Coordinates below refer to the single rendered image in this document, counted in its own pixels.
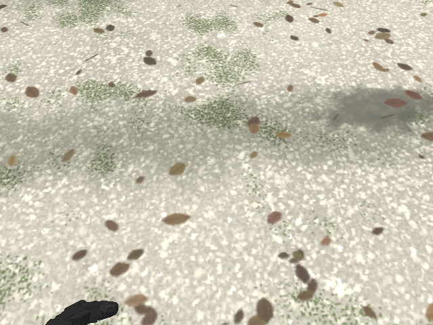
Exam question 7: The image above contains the robot left hand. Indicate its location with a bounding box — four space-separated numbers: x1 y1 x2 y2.
46 300 118 325

